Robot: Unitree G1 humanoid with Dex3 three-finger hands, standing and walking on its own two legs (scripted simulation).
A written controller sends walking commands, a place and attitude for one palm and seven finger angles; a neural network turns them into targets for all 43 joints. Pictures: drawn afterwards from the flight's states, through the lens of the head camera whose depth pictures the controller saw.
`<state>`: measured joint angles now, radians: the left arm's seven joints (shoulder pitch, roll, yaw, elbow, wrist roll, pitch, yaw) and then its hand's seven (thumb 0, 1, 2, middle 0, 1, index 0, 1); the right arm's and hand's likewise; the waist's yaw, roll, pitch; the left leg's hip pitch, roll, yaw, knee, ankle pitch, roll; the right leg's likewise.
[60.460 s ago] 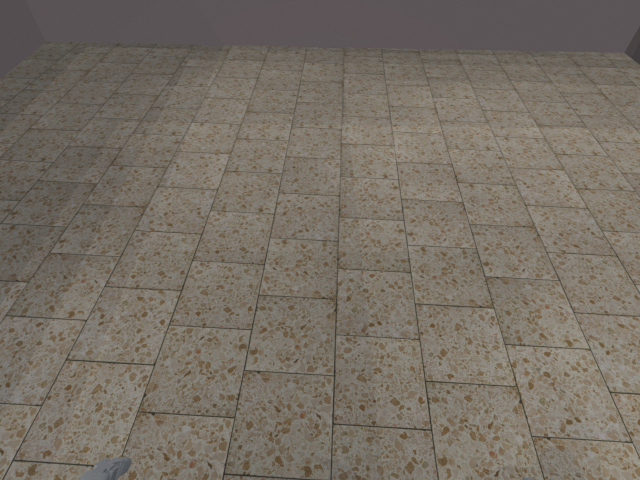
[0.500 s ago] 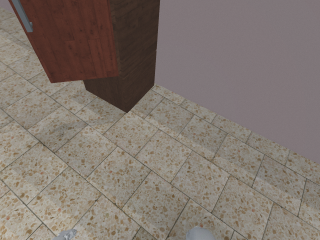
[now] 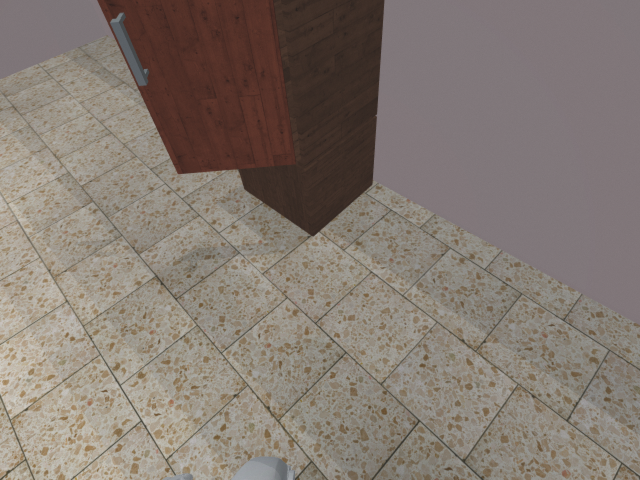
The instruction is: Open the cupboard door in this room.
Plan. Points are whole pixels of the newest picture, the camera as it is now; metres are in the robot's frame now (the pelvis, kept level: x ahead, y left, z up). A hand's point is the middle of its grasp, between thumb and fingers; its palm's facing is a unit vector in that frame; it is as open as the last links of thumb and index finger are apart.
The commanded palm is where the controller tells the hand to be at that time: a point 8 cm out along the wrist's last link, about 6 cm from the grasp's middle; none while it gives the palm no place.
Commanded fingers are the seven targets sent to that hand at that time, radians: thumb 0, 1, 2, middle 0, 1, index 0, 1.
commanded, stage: take the last steps up to it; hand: left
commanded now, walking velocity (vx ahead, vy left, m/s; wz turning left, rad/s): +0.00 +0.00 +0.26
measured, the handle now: (132, 50) +1.02 +0.48 +0.04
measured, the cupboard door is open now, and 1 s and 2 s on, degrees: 46 46 46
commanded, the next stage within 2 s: come to a stop and stand still in 1.44 s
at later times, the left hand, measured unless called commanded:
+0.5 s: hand out of the picture -0.04 +0.29 -0.19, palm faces +0.23 -0.96 -0.17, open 7.4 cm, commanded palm none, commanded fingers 0.00 0.90 0.90 -0.20 -0.30 -0.20 -0.30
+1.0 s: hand (140, 381) +0.30 +0.33 -0.18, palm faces +0.14 -0.98 -0.14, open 7.4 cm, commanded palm none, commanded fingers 0.00 0.90 0.90 -0.20 -0.30 -0.20 -0.30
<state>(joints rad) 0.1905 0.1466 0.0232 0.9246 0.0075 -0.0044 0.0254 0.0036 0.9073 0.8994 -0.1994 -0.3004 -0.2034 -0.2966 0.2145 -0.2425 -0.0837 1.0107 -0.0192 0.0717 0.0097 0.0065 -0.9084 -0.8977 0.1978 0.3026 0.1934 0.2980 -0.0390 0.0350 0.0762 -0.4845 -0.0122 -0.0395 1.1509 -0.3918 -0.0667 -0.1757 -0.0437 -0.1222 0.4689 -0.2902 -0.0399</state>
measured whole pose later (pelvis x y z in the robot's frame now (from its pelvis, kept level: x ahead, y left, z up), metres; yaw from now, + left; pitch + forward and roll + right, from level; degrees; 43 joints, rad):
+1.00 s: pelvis +0.20 +0.16 -0.02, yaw +7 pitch -1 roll +1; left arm 0.12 0.14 0.03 0.98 0.01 -0.05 0.00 0.00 0.91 0.90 -0.20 -0.30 -0.20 -0.30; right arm 0.56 -0.07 0.00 1.21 -0.01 -0.03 -0.03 0.01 -0.91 -0.90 0.20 0.30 0.20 0.30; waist -0.02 -0.02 0.06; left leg -0.09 -0.09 0.12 0.89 -0.41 0.02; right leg -0.32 0.03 -0.12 0.62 -0.32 -0.13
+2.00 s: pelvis +0.45 +0.23 +0.00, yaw +5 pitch +1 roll +2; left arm 0.12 0.15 0.03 0.98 0.01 0.01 0.03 0.00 0.91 0.90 -0.20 -0.30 -0.20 -0.30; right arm 0.20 -0.20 -0.06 1.06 -0.01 0.07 -0.02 0.00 -0.91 -0.90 0.20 0.30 0.19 0.30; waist -0.02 0.03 0.10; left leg -0.40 -0.01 0.01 1.08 -0.51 -0.05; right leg -0.30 -0.03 -0.09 0.52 -0.23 -0.05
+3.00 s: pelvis +0.42 +0.27 -0.01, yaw +4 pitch -1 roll +0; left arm 0.26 0.16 0.00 1.09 0.01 -0.03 0.03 0.01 0.92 0.90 -0.20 -0.30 -0.20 -0.30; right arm 0.33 -0.16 0.01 1.07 -0.02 -0.03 -0.02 0.01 -0.92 -0.90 0.20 0.30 0.20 0.30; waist -0.01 0.05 0.01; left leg -0.15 -0.02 0.05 0.48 -0.32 0.02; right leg -0.26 -0.04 -0.02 0.52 -0.24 0.02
